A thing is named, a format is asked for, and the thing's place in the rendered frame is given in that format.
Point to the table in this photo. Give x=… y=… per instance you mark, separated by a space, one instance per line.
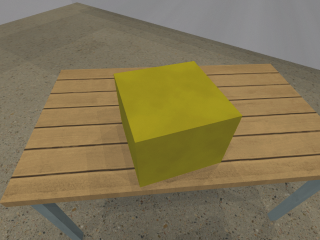
x=78 y=149

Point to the carton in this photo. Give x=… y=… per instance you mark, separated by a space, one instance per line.
x=175 y=120

